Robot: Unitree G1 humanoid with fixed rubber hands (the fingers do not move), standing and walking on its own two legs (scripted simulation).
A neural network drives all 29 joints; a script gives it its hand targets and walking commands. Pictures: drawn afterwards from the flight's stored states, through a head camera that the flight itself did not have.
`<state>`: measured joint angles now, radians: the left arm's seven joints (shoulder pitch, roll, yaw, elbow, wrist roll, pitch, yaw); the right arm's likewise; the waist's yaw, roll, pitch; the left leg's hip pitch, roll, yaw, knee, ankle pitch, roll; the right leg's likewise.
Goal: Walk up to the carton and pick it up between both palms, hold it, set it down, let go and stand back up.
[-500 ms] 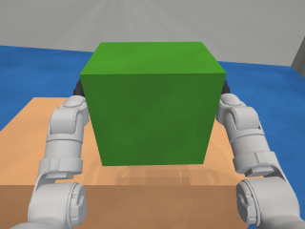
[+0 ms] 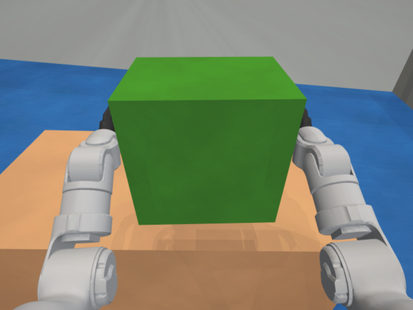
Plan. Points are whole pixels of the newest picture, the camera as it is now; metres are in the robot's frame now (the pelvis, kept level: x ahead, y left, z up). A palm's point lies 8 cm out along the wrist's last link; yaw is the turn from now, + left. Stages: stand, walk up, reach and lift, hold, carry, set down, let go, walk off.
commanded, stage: hold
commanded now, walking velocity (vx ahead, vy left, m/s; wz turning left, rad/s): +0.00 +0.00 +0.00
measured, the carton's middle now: (206, 140) +0.38 +0.03 +0.21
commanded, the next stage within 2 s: none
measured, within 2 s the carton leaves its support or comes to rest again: neither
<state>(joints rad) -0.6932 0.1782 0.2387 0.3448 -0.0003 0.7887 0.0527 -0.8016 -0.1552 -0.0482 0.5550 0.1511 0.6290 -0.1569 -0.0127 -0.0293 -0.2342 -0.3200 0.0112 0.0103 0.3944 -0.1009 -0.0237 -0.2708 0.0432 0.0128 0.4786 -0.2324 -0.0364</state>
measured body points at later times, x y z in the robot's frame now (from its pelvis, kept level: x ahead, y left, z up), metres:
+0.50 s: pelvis +0.00 +0.00 +0.00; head -0.07 +0.00 +0.44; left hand +0.37 +0.20 +0.22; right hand +0.39 -0.16 +0.23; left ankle +0.07 +0.13 -0.74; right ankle +0.01 -0.09 -0.74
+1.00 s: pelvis +0.00 +0.00 +0.00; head -0.08 +0.01 +0.44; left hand +0.37 +0.21 +0.22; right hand +0.39 -0.15 +0.24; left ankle +0.07 +0.13 -0.74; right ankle +0.01 -0.09 -0.74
